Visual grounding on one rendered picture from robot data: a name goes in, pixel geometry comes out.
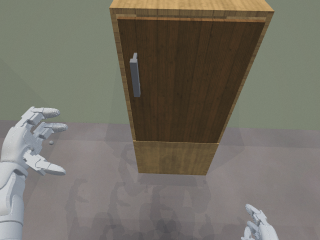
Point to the cupboard door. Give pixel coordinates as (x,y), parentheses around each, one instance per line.
(190,70)

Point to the robot left hand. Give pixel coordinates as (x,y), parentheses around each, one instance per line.
(19,140)

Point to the handle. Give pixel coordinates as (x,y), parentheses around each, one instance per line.
(135,75)

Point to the robot left forearm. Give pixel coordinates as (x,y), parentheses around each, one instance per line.
(12,185)

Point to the robot right hand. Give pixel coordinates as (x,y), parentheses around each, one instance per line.
(261,229)

